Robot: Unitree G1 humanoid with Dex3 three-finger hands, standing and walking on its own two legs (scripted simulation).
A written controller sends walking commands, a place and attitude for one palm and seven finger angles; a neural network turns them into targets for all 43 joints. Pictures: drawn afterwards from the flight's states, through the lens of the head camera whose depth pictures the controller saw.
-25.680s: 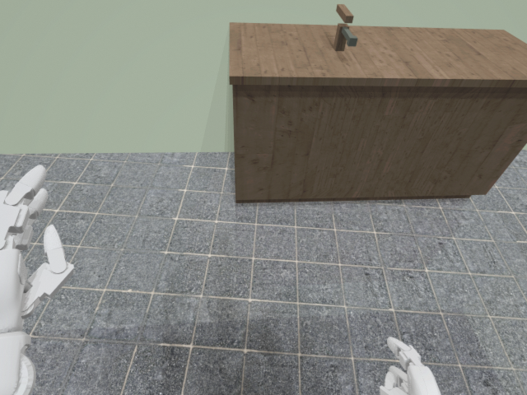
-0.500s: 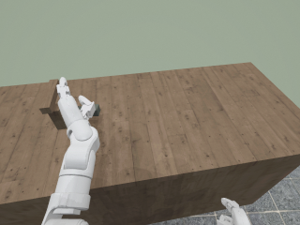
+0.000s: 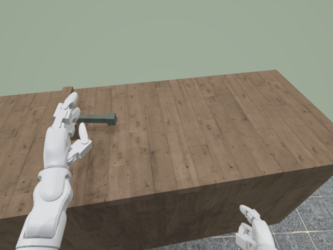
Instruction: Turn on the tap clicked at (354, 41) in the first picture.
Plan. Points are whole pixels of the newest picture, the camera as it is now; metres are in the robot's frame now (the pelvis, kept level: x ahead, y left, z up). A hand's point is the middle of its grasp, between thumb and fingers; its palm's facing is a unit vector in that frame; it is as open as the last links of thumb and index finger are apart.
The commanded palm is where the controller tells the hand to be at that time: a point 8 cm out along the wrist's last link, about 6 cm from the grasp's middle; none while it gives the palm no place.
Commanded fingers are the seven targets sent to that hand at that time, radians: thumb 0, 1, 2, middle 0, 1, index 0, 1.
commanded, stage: draw the hand back beside the body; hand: left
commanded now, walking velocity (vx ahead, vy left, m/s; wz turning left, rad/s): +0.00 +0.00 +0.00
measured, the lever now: (111, 119) +0.46 +0.22 +0.05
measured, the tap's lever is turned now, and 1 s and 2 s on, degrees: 79 79 79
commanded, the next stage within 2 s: step back with the hand held close in 0.86 s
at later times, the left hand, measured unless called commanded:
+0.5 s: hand (56, 165) +0.22 +0.24 +0.15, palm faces +0.38 -0.88 -0.30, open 7.4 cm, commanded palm +0.18 +0.29 +0.16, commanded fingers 0.00 0.90 0.90 -0.20 -0.30 -0.20 -0.30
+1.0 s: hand (53, 168) +0.21 +0.24 +0.16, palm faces +0.41 -0.85 -0.34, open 7.4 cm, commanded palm +0.17 +0.28 +0.17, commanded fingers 0.00 0.90 0.90 -0.20 -0.30 -0.20 -0.30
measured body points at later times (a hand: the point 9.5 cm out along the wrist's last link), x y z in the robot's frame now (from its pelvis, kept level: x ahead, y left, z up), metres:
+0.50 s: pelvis +0.01 +0.01 +0.00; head -0.01 +0.00 +0.45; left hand +0.20 +0.29 +0.17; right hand +0.21 -0.20 -0.08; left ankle +0.00 +0.13 -0.75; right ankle +0.02 -0.11 -0.75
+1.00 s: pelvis +0.01 +0.00 +0.00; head +0.00 -0.01 +0.45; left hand +0.18 +0.28 +0.18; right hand +0.22 -0.21 -0.08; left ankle +0.00 +0.13 -0.75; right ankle +0.02 -0.11 -0.75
